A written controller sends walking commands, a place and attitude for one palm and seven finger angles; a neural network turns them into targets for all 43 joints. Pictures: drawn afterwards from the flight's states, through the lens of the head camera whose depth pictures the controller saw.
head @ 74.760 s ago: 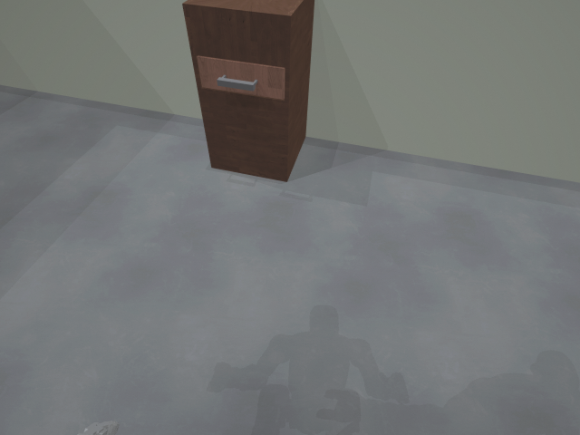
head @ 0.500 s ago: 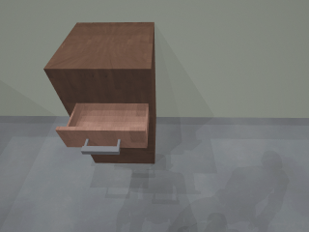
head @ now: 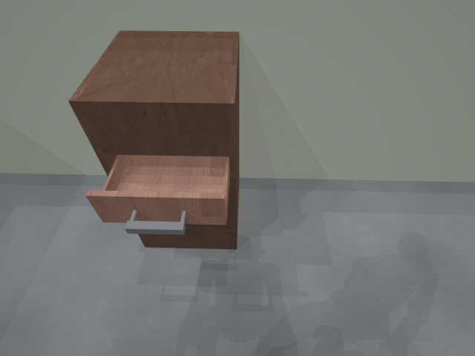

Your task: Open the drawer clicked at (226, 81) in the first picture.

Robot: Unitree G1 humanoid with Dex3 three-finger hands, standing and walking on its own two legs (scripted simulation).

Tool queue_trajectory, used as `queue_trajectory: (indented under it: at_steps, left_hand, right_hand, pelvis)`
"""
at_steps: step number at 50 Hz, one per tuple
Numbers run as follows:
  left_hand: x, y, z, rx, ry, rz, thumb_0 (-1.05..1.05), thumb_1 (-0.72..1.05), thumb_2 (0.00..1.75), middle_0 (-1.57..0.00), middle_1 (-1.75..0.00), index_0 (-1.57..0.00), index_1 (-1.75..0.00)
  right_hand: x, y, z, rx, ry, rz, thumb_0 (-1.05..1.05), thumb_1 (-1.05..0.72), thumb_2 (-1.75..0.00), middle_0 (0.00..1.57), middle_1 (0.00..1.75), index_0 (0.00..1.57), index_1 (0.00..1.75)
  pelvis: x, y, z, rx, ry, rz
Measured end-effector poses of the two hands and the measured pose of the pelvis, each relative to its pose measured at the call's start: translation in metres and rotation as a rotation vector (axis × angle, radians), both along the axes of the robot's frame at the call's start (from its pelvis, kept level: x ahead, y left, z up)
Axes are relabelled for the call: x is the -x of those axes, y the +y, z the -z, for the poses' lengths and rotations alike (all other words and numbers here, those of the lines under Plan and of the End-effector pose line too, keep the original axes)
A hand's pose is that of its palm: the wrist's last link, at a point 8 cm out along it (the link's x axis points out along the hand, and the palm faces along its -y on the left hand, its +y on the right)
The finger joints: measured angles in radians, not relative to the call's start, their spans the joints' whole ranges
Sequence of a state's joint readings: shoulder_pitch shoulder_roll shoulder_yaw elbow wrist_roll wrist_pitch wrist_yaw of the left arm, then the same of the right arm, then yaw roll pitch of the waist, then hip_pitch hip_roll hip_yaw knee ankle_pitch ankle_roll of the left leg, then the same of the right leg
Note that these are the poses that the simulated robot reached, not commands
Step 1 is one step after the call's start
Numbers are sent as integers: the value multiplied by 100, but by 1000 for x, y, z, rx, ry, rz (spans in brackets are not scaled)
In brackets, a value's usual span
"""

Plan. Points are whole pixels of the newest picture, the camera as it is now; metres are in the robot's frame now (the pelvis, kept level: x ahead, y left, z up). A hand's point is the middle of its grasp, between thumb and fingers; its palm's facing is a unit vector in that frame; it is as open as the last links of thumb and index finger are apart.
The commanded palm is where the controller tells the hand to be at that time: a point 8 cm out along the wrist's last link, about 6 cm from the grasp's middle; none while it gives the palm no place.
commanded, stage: raise the hand with hooked fingers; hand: left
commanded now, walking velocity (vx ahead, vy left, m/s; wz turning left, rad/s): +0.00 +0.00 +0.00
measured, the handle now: (157, 220) +0.49 +0.27 -0.23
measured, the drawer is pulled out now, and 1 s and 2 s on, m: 0.16 0.16 0.16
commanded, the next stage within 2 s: move the hooked fingers above the handle in 1.88 s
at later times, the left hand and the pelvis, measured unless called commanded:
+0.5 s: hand out of the picture +0.13 +0.21 -0.08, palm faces -0.05 -0.20 -0.98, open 9.1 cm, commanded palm +0.15 +0.23 +0.00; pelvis -0.04 +0.02 -0.04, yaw -1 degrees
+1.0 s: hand (100, 291) +0.21 +0.24 +0.00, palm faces +0.04 -0.11 -0.99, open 12.1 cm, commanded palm +0.20 +0.25 +0.06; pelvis -0.03 +0.02 -0.02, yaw +0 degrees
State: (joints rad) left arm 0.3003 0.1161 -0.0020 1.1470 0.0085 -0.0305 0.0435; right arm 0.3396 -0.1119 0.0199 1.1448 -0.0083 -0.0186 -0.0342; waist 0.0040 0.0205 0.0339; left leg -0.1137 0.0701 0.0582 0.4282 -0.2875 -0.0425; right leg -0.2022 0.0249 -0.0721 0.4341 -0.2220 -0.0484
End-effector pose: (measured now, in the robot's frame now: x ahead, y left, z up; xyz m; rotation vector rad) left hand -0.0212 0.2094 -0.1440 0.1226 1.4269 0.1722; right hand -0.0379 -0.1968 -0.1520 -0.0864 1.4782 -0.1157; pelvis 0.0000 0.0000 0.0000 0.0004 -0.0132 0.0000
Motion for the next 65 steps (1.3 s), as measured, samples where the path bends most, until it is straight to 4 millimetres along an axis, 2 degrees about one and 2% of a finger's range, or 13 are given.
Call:
queue_trajectory:
  at_steps: [2, 7, 10, 13, 16, 19, 24, 30, 35, 40, 47, 55, 65]
  left_hand:
    - [-20, 11, -13, -62, -93, 127, 4, 94, 89, -21, -30, -21, -30]
    - [-114, 46, -94, -369, -565, 315, 6, 92, 88, -21, -33, -21, -33]
    - [-170, 35, -139, -566, -813, 555, 5, 86, 86, -21, -35, -21, -36]
    - [-202, 11, -163, -728, -992, 744, 3, 79, 83, -21, -39, -21, -39]
    - [-199, -12, -160, -797, -1059, 865, 2, 72, 81, -21, -43, -21, -43]
    - [-176, -21, -141, -820, -1032, 936, 1, 64, 78, -22, -47, -22, -47]
    - [-137, -2, -116, -956, -905, 998, 0, 51, 73, -24, -55, -25, -55]
    - [-157, 38, -147, -1232, -941, 977, 0, 36, 67, -27, -64, -27, -64]
    - [-196, 37, -183, -1240, -965, 903, 0, 24, 62, -27, -71, -27, -72]
    - [-215, 23, -186, -1115, -922, 985, 0, 13, 57, -27, -79, -28, -79]
    - [-210, 29, -185, -1073, -921, 1065, 0, -3, 50, -29, -89, -29, -89]
    - [-231, 47, -216, -1196, -976, 996, 0, -21, 42, -31, -101, -31, -101]
    - [-262, 43, -244, -1166, -960, 1023, 0, -42, 33, -32, -115, -32, -115]
  right_hand:
    - [-14, -4, -1, 29, -102, 5, 1, -91, -90, 20, 30, 20, 30]
    - [-74, -32, -9, 131, -450, 17, 3, -93, -90, 20, 30, 20, 30]
    - [-124, -43, -25, 159, -657, -43, 3, -93, -90, 20, 30, 20, 30]
    - [-167, -47, -50, 175, -807, -96, 3, -92, -90, 20, 30, 20, 30]
    - [-199, -45, -73, 168, -866, -143, 2, -92, -90, 20, 30, 20, 30]
    - [-224, -35, -85, 151, -868, -209, 2, -91, -90, 20, 30, 20, 30]
    - [-250, -8, -81, 110, -852, -304, 1, -91, -90, 20, 30, 20, 30]
    - [-248, 31, -49, 12, -818, -341, 1, -91, -90, 20, 30, 20, 30]
    - [-216, 47, -30, -60, -732, -268, 1, -91, -90, 20, 30, 20, 30]
    - [-177, 35, -26, -42, -627, -206, 2, -90, -90, 21, 30, 21, 30]
    - [-152, -8, -27, 78, -540, -169, 2, -90, -90, 21, 30, 20, 30]
    - [-173, -28, -36, 132, -579, -158, 2, -91, -90, 20, 30, 20, 30]
    - [-217, 0, -57, 67, -695, -170, 2, -91, -90, 20, 30, 20, 30]
  pelvis:
    - [3, 3, 2, -1, -2, 32]
    - [13, 14, 7, -18, 15, 14]
    - [22, 19, 13, -28, 52, 6]
    - [28, 23, 19, -34, 84, 20]
    - [30, 24, 23, -43, 115, 48]
    - [32, 22, 28, -48, 129, 53]
    - [36, 19, 39, -37, 145, 30]
    - [42, 18, 49, -18, 134, -8]
    - [44, 22, 41, -11, 103, -14]
    - [40, 23, 27, -24, 87, 12]
    - [34, 23, 19, -21, 71, 18]
    - [32, 24, 15, -17, 68, 0]
    - [23, 24, 7, -17, 46, 4]
